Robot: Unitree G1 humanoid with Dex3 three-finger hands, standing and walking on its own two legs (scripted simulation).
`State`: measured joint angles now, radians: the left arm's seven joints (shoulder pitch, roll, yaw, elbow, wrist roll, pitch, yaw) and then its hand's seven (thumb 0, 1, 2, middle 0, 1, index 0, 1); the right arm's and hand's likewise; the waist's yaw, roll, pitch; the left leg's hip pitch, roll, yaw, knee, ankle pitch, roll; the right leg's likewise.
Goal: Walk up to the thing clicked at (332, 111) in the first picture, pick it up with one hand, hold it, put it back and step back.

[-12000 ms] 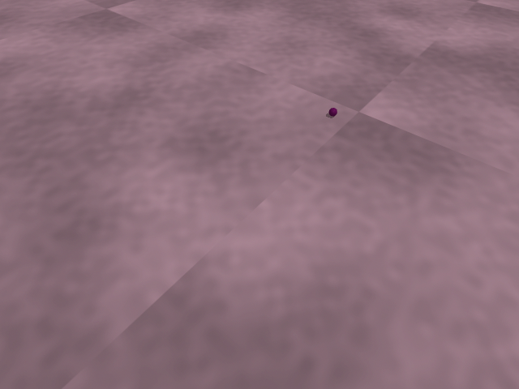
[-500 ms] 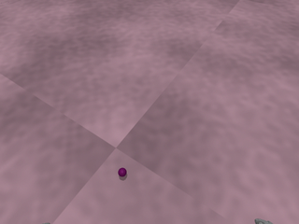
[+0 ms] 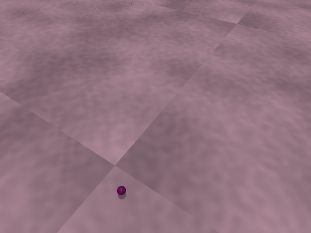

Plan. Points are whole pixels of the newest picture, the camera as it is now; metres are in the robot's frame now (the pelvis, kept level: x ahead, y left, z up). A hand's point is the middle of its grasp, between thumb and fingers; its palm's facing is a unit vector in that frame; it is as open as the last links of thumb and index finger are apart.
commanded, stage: walk up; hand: left
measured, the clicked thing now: (121, 190) +0.52 +0.23 -0.75
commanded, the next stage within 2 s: stand in 0.74 s
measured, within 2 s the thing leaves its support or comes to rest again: neither
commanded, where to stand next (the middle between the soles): +0.07 -0.01 m, yaw -1 degrees
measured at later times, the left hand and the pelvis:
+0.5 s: hand out of the picture +0.08 +0.25 -0.15, palm faces +0.00 -0.94 -0.33, open 7.4 cm; pelvis +0.01 +0.00 +0.00, yaw +0 degrees
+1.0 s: hand out of the picture +0.09 +0.25 -0.15, palm faces -0.02 -0.94 -0.35, open 7.4 cm; pelvis +0.01 +0.00 +0.01, yaw +0 degrees
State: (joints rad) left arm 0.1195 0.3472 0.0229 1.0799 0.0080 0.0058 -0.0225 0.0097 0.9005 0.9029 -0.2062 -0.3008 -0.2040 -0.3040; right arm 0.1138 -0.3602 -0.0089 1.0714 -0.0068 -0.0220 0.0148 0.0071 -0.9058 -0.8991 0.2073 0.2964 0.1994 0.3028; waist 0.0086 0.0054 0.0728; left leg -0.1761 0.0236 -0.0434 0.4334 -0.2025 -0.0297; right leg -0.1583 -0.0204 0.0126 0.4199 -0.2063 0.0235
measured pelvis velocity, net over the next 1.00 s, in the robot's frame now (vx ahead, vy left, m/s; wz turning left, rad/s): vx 0.01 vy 0.00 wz -0.01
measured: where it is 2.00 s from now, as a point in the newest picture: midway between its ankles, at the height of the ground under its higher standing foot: outside the picture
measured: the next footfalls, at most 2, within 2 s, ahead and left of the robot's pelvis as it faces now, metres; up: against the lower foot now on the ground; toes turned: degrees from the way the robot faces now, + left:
none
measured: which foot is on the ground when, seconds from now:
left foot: down 0.00-1.00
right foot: down 0.00-1.00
